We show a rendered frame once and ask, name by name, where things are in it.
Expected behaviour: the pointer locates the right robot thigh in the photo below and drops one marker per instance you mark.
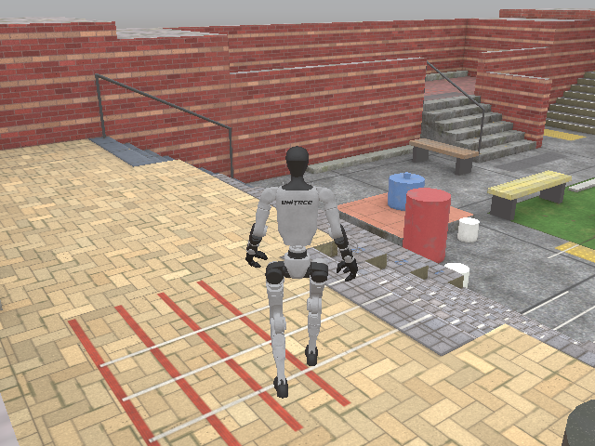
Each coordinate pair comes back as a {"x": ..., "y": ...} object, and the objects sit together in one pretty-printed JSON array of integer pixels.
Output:
[{"x": 318, "y": 278}]

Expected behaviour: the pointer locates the right robot hand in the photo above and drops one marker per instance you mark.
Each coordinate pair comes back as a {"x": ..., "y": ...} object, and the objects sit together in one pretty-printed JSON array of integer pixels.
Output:
[{"x": 352, "y": 267}]

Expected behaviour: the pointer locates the robot left shin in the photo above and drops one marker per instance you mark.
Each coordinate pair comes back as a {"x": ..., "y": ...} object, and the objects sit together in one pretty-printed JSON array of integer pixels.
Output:
[{"x": 278, "y": 351}]

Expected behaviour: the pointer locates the right robot forearm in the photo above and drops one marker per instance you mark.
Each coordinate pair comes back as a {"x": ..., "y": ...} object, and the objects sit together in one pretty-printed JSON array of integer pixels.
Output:
[{"x": 344, "y": 247}]

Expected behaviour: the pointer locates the left robot hand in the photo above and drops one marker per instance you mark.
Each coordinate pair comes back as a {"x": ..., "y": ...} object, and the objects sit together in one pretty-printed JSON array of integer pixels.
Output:
[{"x": 258, "y": 254}]

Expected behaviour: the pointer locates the left robot forearm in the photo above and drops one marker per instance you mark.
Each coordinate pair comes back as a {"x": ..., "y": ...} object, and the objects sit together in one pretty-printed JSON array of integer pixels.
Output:
[{"x": 253, "y": 242}]

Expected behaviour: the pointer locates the robot left upper arm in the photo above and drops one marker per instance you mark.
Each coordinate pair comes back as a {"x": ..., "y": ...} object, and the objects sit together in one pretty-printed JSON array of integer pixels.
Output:
[{"x": 263, "y": 211}]

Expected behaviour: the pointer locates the robot right upper arm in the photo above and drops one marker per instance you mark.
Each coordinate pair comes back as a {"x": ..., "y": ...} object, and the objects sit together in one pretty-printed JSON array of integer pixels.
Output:
[{"x": 327, "y": 196}]

